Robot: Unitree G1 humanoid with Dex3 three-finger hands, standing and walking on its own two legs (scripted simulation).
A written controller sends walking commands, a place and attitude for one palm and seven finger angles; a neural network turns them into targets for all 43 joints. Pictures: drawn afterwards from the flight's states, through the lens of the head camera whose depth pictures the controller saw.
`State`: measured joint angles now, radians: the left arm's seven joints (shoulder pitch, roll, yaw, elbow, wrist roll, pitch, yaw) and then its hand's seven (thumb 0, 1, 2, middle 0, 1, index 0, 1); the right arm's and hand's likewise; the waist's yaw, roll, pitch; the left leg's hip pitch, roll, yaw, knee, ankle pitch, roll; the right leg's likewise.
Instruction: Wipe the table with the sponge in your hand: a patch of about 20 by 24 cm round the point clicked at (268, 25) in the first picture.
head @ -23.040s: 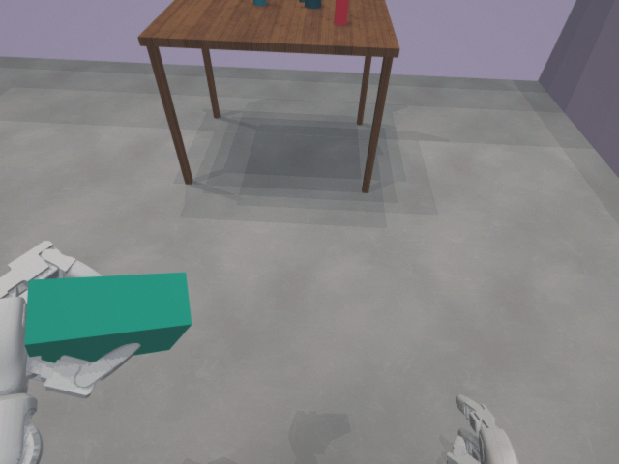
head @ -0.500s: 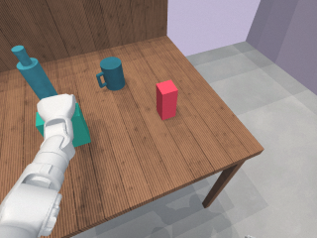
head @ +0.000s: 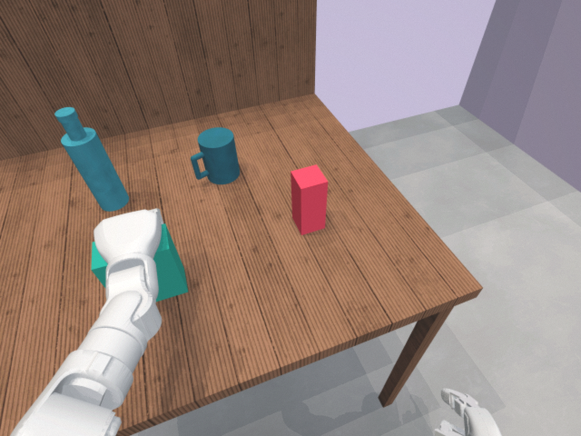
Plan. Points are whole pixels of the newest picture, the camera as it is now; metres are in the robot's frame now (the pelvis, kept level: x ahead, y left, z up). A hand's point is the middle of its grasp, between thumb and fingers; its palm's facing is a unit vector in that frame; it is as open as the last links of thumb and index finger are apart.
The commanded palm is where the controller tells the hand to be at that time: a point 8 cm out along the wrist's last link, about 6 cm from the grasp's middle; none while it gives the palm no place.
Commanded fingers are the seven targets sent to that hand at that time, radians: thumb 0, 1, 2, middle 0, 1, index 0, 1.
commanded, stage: wipe back along the middle lane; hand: left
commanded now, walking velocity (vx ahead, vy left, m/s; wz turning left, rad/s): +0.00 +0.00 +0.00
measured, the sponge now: (148, 276) +0.35 +0.27 -0.01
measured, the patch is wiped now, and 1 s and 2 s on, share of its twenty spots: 0.40 0.65 0.70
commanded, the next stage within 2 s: slide across to the third lane in 0.92 s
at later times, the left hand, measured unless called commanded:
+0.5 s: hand (146, 272) +0.33 +0.25 +0.04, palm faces +0.00 +0.00 -1.00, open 9.3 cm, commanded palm +0.28 +0.22 +0.07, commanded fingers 0.00 0.10 1.30 -1.20 -1.60 -1.20 -1.60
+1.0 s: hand (154, 302) +0.28 +0.22 +0.04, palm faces +0.03 -0.05 -1.00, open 9.3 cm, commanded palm +0.24 +0.20 +0.07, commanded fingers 0.00 0.10 1.30 -1.20 -1.60 -1.20 -1.60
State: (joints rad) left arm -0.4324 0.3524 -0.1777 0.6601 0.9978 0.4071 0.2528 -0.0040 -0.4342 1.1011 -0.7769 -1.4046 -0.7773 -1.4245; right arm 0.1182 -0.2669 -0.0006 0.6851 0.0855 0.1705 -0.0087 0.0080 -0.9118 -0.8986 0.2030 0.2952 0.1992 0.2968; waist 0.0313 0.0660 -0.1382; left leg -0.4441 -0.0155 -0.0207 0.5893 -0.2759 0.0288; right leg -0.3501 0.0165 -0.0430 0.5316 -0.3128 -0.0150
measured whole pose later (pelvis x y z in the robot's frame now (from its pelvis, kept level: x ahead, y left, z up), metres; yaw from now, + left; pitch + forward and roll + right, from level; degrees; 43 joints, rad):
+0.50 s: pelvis +0.00 +0.00 +0.00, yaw +0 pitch +6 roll -1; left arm -0.28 0.32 -0.23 0.45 1.00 0.49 0.24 0.01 -0.43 1.10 -0.77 -1.42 -0.77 -1.43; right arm 0.11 -0.26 0.01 0.68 0.09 0.16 0.00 0.01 -0.91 -0.90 0.20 0.30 0.20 0.30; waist 0.06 0.08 -0.14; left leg -0.41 -0.02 -0.01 0.60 -0.29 0.03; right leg -0.32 0.01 -0.04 0.55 -0.33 -0.01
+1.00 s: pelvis +0.00 -0.01 +0.00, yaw +0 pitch +3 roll +0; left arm -0.08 0.29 -0.29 0.20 1.01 0.55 0.22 0.02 -0.42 1.10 -0.76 -1.43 -0.77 -1.44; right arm 0.03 -0.25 0.03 0.63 0.09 0.16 0.02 0.01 -0.91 -0.90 0.20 0.30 0.20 0.30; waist 0.08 0.08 -0.13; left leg -0.36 -0.02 -0.01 0.60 -0.29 0.02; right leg -0.28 0.01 -0.04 0.58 -0.35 -0.03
